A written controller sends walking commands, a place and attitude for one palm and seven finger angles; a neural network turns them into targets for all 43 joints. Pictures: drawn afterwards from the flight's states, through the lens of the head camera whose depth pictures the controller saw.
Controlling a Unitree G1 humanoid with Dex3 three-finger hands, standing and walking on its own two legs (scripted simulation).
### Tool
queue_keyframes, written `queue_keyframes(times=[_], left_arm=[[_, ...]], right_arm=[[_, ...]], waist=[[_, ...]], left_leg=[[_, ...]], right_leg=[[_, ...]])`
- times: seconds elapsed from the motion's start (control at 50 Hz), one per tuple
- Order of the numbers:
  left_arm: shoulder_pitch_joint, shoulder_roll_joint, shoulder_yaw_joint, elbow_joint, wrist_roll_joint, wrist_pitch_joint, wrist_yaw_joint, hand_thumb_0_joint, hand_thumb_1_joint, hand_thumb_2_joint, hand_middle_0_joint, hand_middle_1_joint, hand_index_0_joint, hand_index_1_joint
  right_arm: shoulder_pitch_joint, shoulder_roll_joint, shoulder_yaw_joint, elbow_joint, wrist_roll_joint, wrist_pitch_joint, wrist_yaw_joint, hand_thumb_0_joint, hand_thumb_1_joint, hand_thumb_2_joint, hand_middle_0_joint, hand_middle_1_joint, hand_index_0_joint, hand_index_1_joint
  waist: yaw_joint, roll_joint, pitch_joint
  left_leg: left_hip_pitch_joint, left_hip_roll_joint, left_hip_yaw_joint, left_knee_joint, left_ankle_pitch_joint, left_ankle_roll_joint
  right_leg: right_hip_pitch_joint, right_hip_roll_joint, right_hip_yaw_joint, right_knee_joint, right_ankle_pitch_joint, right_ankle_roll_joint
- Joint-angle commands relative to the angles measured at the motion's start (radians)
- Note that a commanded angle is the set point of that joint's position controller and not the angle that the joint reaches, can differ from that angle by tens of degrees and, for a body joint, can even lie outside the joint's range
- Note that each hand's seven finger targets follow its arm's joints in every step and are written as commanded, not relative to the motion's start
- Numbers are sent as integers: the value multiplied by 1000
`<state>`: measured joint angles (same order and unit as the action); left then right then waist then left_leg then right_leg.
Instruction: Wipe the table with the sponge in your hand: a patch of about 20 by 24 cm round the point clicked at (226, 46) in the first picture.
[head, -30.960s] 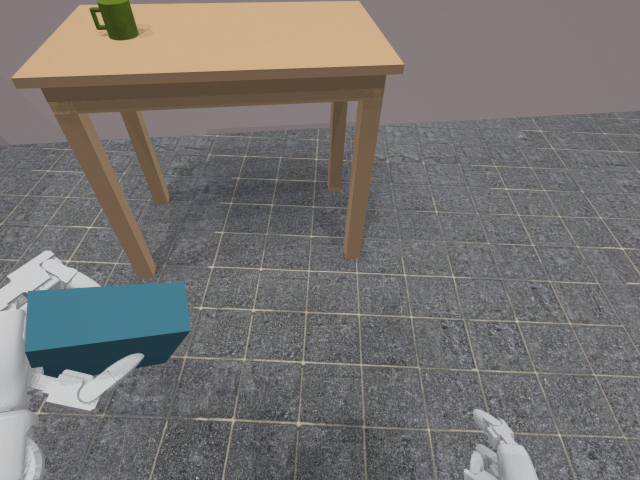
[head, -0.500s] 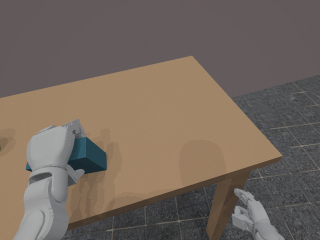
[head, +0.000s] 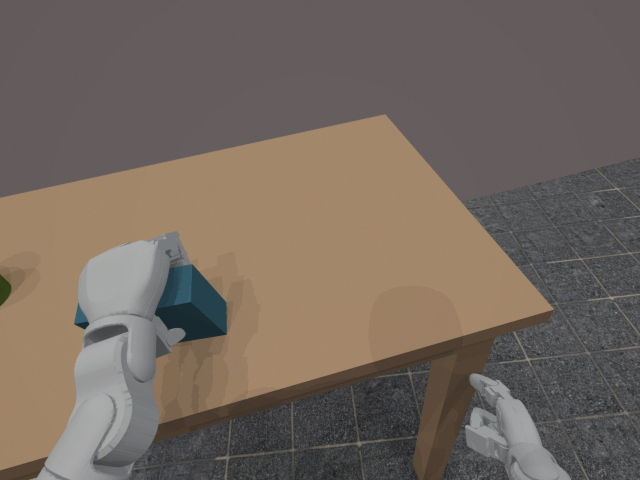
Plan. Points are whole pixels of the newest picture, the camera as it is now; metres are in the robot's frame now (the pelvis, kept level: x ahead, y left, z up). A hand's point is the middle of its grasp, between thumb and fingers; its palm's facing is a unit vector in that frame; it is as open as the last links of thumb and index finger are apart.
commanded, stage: slide across to the third lane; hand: left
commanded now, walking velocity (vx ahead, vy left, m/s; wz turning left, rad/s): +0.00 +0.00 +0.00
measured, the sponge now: (166, 317) +0.26 +0.25 +0.09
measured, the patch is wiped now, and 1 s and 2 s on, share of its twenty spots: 0.75 0.85 0.95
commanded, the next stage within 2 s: wipe forward along the third lane in 0.52 s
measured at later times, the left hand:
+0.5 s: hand (207, 293) +0.27 +0.18 +0.14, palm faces +0.18 -0.14 -0.97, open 9.1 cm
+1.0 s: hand (223, 266) +0.31 +0.18 +0.14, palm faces +0.07 -0.08 -0.99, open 9.2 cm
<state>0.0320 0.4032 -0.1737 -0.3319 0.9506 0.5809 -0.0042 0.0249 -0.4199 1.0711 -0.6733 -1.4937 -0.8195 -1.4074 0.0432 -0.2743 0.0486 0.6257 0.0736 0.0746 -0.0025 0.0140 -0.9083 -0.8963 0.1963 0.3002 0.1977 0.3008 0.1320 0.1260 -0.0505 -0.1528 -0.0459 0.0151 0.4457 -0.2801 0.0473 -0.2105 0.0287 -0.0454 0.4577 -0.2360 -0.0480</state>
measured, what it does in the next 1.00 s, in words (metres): shifts its weight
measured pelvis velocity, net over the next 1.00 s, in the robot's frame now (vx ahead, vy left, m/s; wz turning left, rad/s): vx -0.02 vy -0.05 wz -0.02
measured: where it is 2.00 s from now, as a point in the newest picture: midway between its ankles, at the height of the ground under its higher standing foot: outside the picture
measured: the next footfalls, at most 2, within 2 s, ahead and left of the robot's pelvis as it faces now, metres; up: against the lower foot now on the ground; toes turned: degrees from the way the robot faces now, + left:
none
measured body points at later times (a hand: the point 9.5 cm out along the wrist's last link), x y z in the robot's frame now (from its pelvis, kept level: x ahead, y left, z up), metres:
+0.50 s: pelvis -0.01 -0.03 +0.00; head -0.04 -0.09 +0.45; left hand +0.25 +0.18 +0.19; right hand +0.24 -0.22 -0.08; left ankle -0.03 +0.09 -0.74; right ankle +0.01 -0.09 -0.74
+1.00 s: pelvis -0.02 -0.05 +0.00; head -0.05 -0.10 +0.44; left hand +0.30 +0.18 +0.19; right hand +0.20 -0.26 -0.10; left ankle -0.03 +0.09 -0.74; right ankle +0.01 -0.09 -0.74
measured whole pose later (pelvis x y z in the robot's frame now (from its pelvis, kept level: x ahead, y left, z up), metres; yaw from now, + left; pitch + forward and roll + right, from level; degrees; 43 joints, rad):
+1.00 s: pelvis -0.02 -0.05 +0.00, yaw -1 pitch -1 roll +2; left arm -0.35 0.39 -0.23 0.13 0.94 0.59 -0.09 -0.02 -0.48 1.08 -0.78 -1.41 -0.88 -1.35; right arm 0.04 -0.29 0.06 0.69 0.08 0.07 -0.05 0.01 -0.91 -0.90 0.20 0.30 0.20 0.30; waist 0.08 0.11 -0.06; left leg -0.17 0.00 0.02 0.44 -0.24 0.00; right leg -0.24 0.07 -0.05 0.46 -0.20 -0.11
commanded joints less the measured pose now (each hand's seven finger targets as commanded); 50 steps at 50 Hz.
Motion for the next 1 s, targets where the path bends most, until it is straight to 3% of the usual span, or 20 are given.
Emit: queue_keyframes(times=[0.0,0.12,0.18,0.22,0.3,0.32,0.38,0.42,0.48,0.52,0.58,0.62,0.64,0.7,0.72,0.78,0.82,0.88,0.92,0.98], left_arm=[[-153,-6,-84,-116,-63,-44,-37,0,100,1300,-1200,-1600,-1200,-1600],[-200,76,-9,-166,-49,-34,-23,0,100,1300,-1200,-1600,-1200,-1600],[-173,28,-40,-114,-63,-29,-19,0,100,1300,-1200,-1600,-1200,-1600],[-202,76,5,-141,-61,-21,-11,0,100,1300,-1200,-1600,-1200,-1600],[-265,48,-35,-77,-63,-15,-7,0,100,1300,-1200,-1600,-1200,-1600],[-292,82,-1,-92,-60,-7,-3,0,100,1300,-1200,-1600,-1200,-1600],[-324,8,-82,-26,-60,-3,-9,0,100,1300,-1200,-1600,-1200,-1600],[-338,34,-61,-46,-53,-1,-11,0,100,1300,-1200,-1600,-1200,-1600],[-382,9,-98,34,-47,1,-15,0,100,1300,-1200,-1600,-1200,-1600],[-429,56,-57,35,-42,5,-16,0,100,1300,-1200,-1600,-1200,-1600],[-428,47,-64,105,-40,6,-21,0,100,1300,-1200,-1600,-1200,-1600],[-419,128,13,126,-29,11,-19,0,100,1300,-1200,-1600,-1200,-1600],[-424,93,-19,156,-27,18,-23,0,100,1300,-1200,-1600,-1200,-1600],[-469,107,-12,213,-31,19,-31,0,100,1300,-1200,-1600,-1200,-1600],[-489,159,33,237,-22,21,-29,0,100,1300,-1200,-1600,-1200,-1600],[-557,115,-26,332,-3,20,-41,0,100,1300,-1200,-1600,-1200,-1600],[-549,177,26,350,11,18,-43,0,100,1300,-1200,-1600,-1200,-1600],[-541,121,-22,425,12,15,-55,0,100,1300,-1200,-1600,-1200,-1600],[-562,180,24,470,17,14,-61,0,100,1300,-1200,-1600,-1200,-1600],[-561,150,-5,512,19,-5,-69,0,100,1300,-1200,-1600,-1200,-1600]], right_arm=[[-232,-71,-26,-182,5,-64,2,0,-900,-900,200,300,200,300],[-283,-64,-16,-189,3,-63,8,0,-900,-900,200,300,200,300],[-253,-62,-19,-171,0,-48,15,0,-900,-900,200,300,200,300],[-290,-58,-13,-181,6,-47,14,0,-900,-900,200,300,200,300],[-266,-61,-16,-161,6,-37,7,0,-900,-900,200,300,200,300],[-299,-56,-11,-172,12,-45,3,0,-900,-900,200,300,200,300],[-275,-60,-14,-158,11,-45,-1,0,-900,-900,200,300,200,300],[-303,-59,-13,-171,17,-53,-1,0,-900,-900,200,300,200,300],[-276,-65,-17,-150,14,-50,-8,0,-900,-900,200,300,200,300],[-299,-60,-12,-162,19,-57,-14,0,-900,-900,200,300,200,300],[-278,-67,-16,-147,13,-56,-20,0,-900,-900,200,300,200,300],[-291,-69,-15,-150,13,-57,-23,0,-900,-900,200,300,200,300],[-281,-68,-13,-149,10,-57,-25,0,-900,-900,200,300,200,300],[-274,-76,-14,-133,11,-48,-32,0,-900,-900,200,300,200,300],[-281,-76,-12,-135,12,-54,-39,0,-900,-900,200,300,200,300],[-252,-84,-13,-117,11,-56,-50,0,-900,-900,200,300,200,300],[-254,-87,-13,-124,10,-59,-52,0,-900,-900,200,300,200,300],[-233,-91,-15,-116,10,-58,-51,0,-900,-900,200,300,200,300],[-229,-95,-15,-114,10,-61,-56,0,-900,-900,200,300,200,300],[-206,-101,-21,-109,10,-64,-57,0,-900,-900,200,300,200,300]], waist=[[-35,-156,-99],[-11,-157,-147],[-19,-183,-125],[-12,-182,-127],[-33,-175,-103],[-29,-166,-105],[-45,-154,-95],[-39,-137,-116],[-55,-160,-103],[-48,-170,-98],[-49,-202,-99],[-32,-195,-120],[-38,-203,-112],[-47,-186,-77],[-44,-201,-70],[-67,-189,-49],[-49,-178,-80],[-57,-198,-90],[-56,-222,-85],[-64,-228,-87]], left_leg=[[-12,43,-69,-71,256,3],[-2,37,-62,-70,278,4],[-11,35,-45,-66,293,0],[-13,35,-47,-68,267,3],[-24,29,-32,-67,236,4],[-18,28,-37,-65,216,7],[-21,25,-27,-66,199,5],[-15,22,-29,-60,188,6],[-28,20,-21,-63,166,7],[-29,19,-26,-65,134,10],[-42,16,-12,-62,137,9],[-50,13,-17,-59,134,7],[-63,12,-4,-54,137,7],[-77,13,-7,-62,109,2],[-77,11,-14,-57,94,3],[-87,10,-4,-57,70,2],[-89,7,-13,-57,68,-1],[-106,8,-3,-49,86,-1],[-120,9,-13,-42,65,-2],[-126,8,-2,-31,72,0]], right_leg=[[100,-8,63,-57,185,-17],[150,1,113,-52,222,-31],[154,-8,89,-62,254,-20],[154,-1,129,-67,219,-26],[142,-14,118,-87,185,-12],[134,-6,156,-98,149,-22],[123,-17,122,-105,131,-13],[126,-12,163,-110,103,-21],[121,-22,136,-119,78,-9],[106,-22,173,-139,12,-14],[120,-31,154,-139,15,-4],[133,-30,192,-140,1,-11],[135,-37,171,-132,8,-6],[111,-40,173,-146,-22,-1],[95,-34,206,-162,-69,-7],[68,-44,191,-170,-103,-1],[81,-40,213,-166,-119,-10],[99,-48,188,-150,-67,0],[89,-50,225,-162,-112,-2],[88,-55,203,-152,-84,8]])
